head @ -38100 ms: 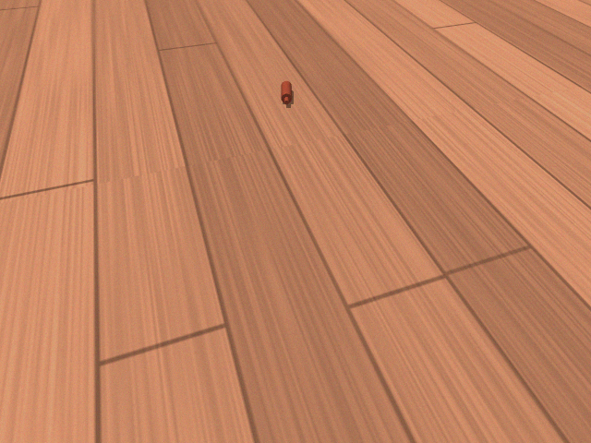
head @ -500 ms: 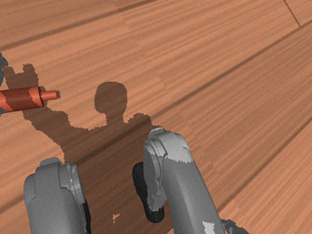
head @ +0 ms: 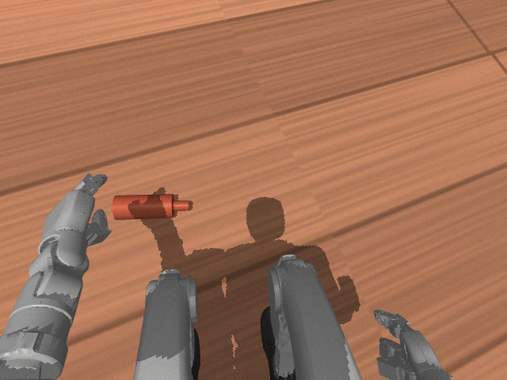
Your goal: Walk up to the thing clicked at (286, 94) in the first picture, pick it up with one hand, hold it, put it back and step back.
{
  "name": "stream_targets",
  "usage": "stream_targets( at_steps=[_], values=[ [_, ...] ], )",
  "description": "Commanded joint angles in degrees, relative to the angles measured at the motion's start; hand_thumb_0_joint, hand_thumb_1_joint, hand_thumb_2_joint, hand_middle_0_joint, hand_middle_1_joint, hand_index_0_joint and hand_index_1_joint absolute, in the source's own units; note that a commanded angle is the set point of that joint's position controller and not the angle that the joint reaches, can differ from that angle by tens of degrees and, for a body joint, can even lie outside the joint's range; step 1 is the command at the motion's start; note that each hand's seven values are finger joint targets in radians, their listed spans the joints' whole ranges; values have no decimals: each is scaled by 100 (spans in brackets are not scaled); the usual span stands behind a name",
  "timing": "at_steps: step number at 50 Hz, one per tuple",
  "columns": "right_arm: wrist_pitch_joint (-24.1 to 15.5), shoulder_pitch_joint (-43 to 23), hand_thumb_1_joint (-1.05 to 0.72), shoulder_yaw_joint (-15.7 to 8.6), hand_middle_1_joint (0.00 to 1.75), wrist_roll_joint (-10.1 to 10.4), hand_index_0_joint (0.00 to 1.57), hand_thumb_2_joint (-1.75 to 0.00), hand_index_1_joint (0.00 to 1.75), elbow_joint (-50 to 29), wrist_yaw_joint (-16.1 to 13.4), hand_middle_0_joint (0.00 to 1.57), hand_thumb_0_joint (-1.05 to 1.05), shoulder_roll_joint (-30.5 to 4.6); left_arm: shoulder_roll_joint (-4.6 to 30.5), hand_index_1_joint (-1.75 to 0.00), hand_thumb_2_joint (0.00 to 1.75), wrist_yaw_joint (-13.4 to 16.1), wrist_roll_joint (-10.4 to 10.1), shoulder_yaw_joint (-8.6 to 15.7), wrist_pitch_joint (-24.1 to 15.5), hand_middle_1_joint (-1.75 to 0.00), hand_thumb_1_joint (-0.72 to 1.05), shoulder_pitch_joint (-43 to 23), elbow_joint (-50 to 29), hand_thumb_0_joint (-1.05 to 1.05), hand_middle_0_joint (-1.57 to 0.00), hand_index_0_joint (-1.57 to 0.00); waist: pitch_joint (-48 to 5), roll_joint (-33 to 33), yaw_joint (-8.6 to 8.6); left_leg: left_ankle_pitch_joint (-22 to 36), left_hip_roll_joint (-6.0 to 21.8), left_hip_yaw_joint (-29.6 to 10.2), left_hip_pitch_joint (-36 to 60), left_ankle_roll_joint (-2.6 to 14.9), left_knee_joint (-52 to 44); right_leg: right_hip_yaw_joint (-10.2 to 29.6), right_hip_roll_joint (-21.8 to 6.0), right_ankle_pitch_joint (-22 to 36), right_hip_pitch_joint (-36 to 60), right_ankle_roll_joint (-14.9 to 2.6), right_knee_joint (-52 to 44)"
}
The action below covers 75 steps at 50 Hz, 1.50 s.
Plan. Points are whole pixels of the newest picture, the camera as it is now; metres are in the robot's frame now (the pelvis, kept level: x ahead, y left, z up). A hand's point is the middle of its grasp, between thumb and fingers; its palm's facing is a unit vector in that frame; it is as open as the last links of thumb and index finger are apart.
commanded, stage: home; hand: left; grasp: from above
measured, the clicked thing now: (153, 206) +0.52 +0.19 -0.44
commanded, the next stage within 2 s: none
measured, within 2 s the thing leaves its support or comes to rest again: neither
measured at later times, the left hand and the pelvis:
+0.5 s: hand (56, 286) +0.27 +0.19 +0.08, palm faces +0.08 -0.97 -0.24, open 7.4 cm; pelvis +0.04 +0.00 +0.17, yaw +2 degrees
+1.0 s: hand out of the picture +0.22 +0.19 +0.19, palm faces +0.12 -0.97 -0.21, open 7.4 cm; pelvis +0.07 +0.00 +0.24, yaw +4 degrees
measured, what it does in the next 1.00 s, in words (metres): rises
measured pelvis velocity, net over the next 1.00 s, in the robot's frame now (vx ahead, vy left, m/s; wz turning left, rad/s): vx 0.07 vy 0.00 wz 0.06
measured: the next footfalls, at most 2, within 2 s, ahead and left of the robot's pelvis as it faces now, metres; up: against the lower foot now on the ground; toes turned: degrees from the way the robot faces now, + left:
none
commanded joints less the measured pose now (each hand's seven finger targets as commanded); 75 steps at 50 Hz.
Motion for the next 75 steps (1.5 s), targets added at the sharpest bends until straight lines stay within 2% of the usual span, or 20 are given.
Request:
stream_targets(
  at_steps=[1, 4, 5, 7, 8, 9, 10, 11, 13, 15, 16, 18, 19, 21, 29, 37, 46, 59, 64, 75],
  values=[
    [-298, 434, -90, -325, 30, 108, 20, -90, 30, -426, -292, 20, 0, -824, 642, -30, 90, 256, -589, 323, -45, -30, 90, -871, -1534, 0, -20, -20, -2790, 603, -135, 392, 48, -83, 2753, 82, -2169, -24, 58, 555, 2329, -270, -1768],
    [-379, 223, -90, -283, 30, 145, 20, -90, 30, -530, -430, 20, 0, -754, 307, -30, 90, 261, -1027, 195, 126, -30, 90, -200, -1834, 0, -20, -20, -2669, 592, -87, 403, 52, -148, 3202, 65, -2620, 5, 31, 542, 2701, -258, -2096],
    [-394, 170, -90, -288, 30, 157, 20, -90, 30, -599, -482, 20, 0, -769, 444, -30, 91, 283, -1199, 355, 179, -30, 90, -257, -2159, 0, -20, -20, -2843, 610, -49, 326, 52, -183, 3424, 75, -2753, 26, 34, 506, 2861, -247, -2229],
    [-436, 29, -90, -232, 30, 178, 20, -90, 30, -744, -581, 20, 0, -677, 265, -30, 90, 260, -1520, 257, 335, -30, 90, 297, -2251, 0, -20, -20, -2624, 382, -62, 216, 48, -80, 3551, 103, -3006, 67, 67, 357, 3262, -228, -2631],
    [-464, -40, -90, -206, 30, 179, 20, -90, 30, -805, -625, 20, 0, -650, 306, -30, 90, 276, -1731, 302, 363, -30, 90, 206, -2678, 0, -20, -20, -2667, 434, -79, 110, 33, -82, 3649, 124, -3141, 110, 61, 277, 3484, -211, -2811],
    [-494, -92, -90, -162, 30, 183, 20, -90, 30, -830, -676, 20, 0, -601, 254, -30, 90, 292, -1865, 350, 443, -30, 90, 566, -2496, 0, -20, -20, -2434, 260, -40, 33, 33, -48, 3646, 138, -3257, 142, 76, 165, 3670, -198, -2992],
    [-521, -140, -90, -145, 30, 185, 20, -90, 30, -837, -718, 20, 0, -559, 136, -30, 90, 275, -1991, 253, 511, -30, 90, 852, -2571, 0, -20, -20, -2337, 234, -61, 164, 24, 25, 3733, 145, -3323, 169, 88, 233, 3795, -203, -3149],
    [-541, -112, -90, -139, 30, 192, 20, -90, 30, -875, -766, 20, 0, -552, 168, -30, 90, 286, -2117, 333, 553, -30, 90, 836, -2844, 0, -20, -20, -2409, 259, -41, 241, 22, 8, 3974, 138, -3458, 191, 86, 296, 3946, -206, -3294],
    [-599, -126, -90, -69, 30, 207, 20, -90, 30, -893, -861, 20, 0, -486, -37, -30, 90, 271, -2310, 221, 693, -30, 90, 1191, -2998, 0, -20, -20, -2234, 376, -78, 388, 45, -40, 4344, 115, -3760, 179, 78, 458, 4193, -201, -3511],
    [-641, -90, -90, -28, 30, 234, 20, -90, 30, -925, -956, 20, 0, -473, 15, -30, 90, 287, -2479, 440, 836, -30, 90, 1519, -3089, 0, -20, -20, -2007, 277, 37, 389, 77, -126, 4644, 105, -4087, 175, 73, 485, 4421, -195, -3758],
    [-666, -48, -90, 11, 30, 238, 20, -90, 30, -917, -995, 20, 0, -410, -171, -30, 90, 266, -2547, 326, 886, -30, 90, 1730, -3187, 0, -20, -20, -1907, 354, -15, 592, 90, -133, 4824, 87, -4218, 161, 79, 636, 4541, -200, -3872],
    [-716, 19, -90, 53, 30, 252, 20, -90, 30, -1008, -1090, 20, 0, -373, -143, -30, 90, 269, -2703, 500, 988, -30, 90, 2015, -3486, 0, -20, -20, -2007, 293, 85, 907, 87, -112, 5179, 86, -4431, 154, 85, 881, 5006, -205, -4144],
    [-739, 53, -90, 82, 30, 245, 20, -90, 30, -976, -1122, 20, 0, -323, -259, -30, 90, 255, -2747, 422, 1058, -30, 90, 2280, -3454, 0, -20, -20, -1788, 243, 46, 1055, 89, -83, 5223, 87, -4526, 150, 85, 1001, 5154, -191, -4286],
    [-796, 112, -90, 130, 30, 244, 20, -90, 30, -1047, -1206, 20, 0, -283, -277, -30, 90, 242, -2850, 523, 1161, -30, 90, 2582, -3645, 0, -20, -20, -1576, 187, 99, 1098, 82, -41, 5421, 98, -4790, 158, 86, 1044, 5509, -184, -4615],
    [-995, 465, -90, 157, 30, 175, 20, -90, 30, -1233, -1418, 20, 0, -195, -490, -30, 90, 128, -2976, 415, 1479, -30, 90, 4025, -4622, 0, -20, -20, -1105, 324, 181, 2151, 120, -26, 6671, 7, -5744, 49, 124, 1862, 6628, -171, -5481],
    [-1210, 530, -90, 126, 30, 133, 20, -90, 30, -1459, -1531, 20, 0, -172, -589, -30, 90, -18, -3014, 382, 1726, -30, 90, 5233, -5423, 0, -20, -20, -380, 58, 249, 2428, 152, -59, 7166, 23, -6350, -81, 189, 2039, 7158, -154, -6075],
    [-1486, 471, -90, 77, 30, 61, 20, -90, 30, -1436, -1562, 20, 0, -247, -532, -30, 90, -248, -2978, 375, 1772, -30, 90, 5138, -5607, 0, -20, -20, 24, 85, 208, 2068, 123, -27, 7206, 50, -6529, -87, 157, 1673, 7137, -131, -6293],
    [-1631, 381, -90, 73, 30, 32, 20, -90, 30, -1349, -1554, 20, 0, -234, -485, -30, 90, -256, -2918, 434, 1725, -30, 90, 5265, -5596, 0, -20, -20, -140, 63, 329, 2166, 62, 54, 7255, 62, -6441, -8, 117, 1834, 7349, -110, -6310],
    [-1634, 419, -90, 62, 30, 32, 20, -90, 30, -1341, -1561, 20, 0, -231, -520, -30, 90, -254, -2935, 398, 1720, -30, 90, 5198, -5649, 0, -20, -20, -218, 58, 274, 2253, 63, 67, 7273, 54, -6404, 22, 113, 1925, 7365, -109, -6279],
    [-1659, 421, -90, 28, 30, 38, 20, -90, 30, -1297, -1576, 20, 0, -266, -478, -30, 90, -261, -2921, 421, 1731, -30, 90, 5313, -5562, 0, -20, -20, -175, 55, 319, 2274, 106, 35, 7270, 33, -6432, 0, 139, 1883, 7297, -116, -6231]
  ],
)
